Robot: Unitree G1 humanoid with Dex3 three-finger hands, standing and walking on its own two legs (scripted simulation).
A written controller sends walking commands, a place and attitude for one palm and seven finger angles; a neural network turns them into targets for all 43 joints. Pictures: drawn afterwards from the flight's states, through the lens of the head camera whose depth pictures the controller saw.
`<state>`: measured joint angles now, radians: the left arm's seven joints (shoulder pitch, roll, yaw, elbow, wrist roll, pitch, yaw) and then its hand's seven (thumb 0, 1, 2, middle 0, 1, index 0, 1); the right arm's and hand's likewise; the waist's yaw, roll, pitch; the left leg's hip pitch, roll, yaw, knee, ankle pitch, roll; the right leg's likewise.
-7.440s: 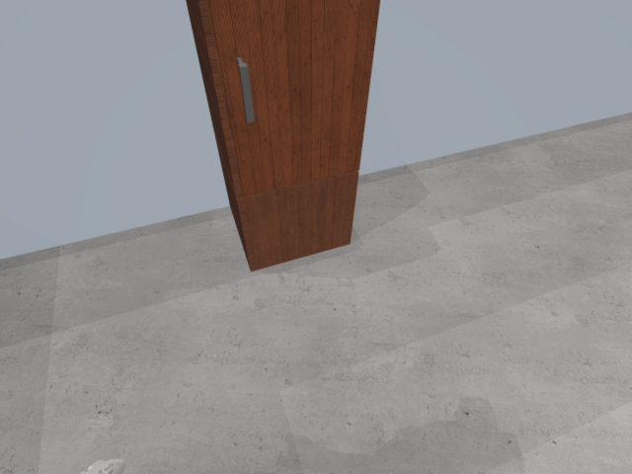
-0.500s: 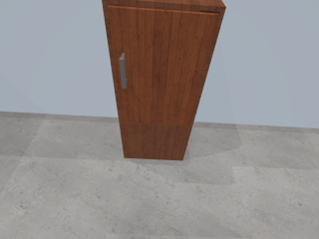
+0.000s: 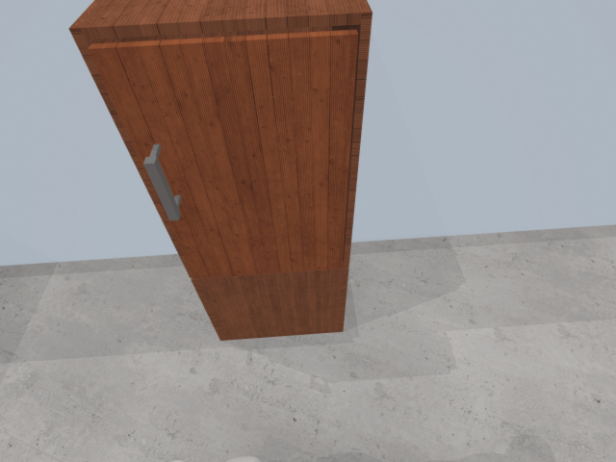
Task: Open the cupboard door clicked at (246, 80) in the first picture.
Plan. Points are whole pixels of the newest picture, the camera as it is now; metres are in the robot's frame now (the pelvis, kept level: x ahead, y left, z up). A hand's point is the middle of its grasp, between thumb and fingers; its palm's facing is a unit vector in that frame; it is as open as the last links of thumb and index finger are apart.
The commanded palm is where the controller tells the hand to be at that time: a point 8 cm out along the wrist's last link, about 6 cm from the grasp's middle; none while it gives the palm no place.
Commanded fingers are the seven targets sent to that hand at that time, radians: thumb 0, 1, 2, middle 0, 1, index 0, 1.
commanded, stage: come to a stop and stand still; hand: left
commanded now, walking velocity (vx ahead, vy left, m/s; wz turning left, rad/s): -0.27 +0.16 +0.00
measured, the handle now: (165, 183) +0.58 +0.28 +0.01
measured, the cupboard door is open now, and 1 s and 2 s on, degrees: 0 0 0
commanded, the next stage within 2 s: look again from close up in 1.42 s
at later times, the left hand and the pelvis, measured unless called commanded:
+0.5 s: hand out of the picture +0.03 +0.21 -0.17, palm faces +0.04 -0.98 -0.21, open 7.3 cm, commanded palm none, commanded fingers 0.00 0.90 0.90 -0.20 -0.30 -0.20 -0.30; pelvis +0.01 +0.02 +0.01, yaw -2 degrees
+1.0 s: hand out of the picture +0.00 +0.17 -0.18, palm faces +0.00 -0.99 -0.15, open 7.3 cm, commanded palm none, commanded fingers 0.00 0.90 0.90 -0.20 -0.30 -0.20 -0.30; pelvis +0.00 +0.01 +0.00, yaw -2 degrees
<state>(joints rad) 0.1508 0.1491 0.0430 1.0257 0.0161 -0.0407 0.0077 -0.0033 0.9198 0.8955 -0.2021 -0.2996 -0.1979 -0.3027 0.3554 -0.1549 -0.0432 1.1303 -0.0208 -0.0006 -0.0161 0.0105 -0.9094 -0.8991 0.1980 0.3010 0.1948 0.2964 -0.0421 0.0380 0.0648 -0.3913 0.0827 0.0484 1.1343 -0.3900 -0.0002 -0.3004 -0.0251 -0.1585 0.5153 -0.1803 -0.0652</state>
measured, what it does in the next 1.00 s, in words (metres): steps on the spot: left foot, then right foot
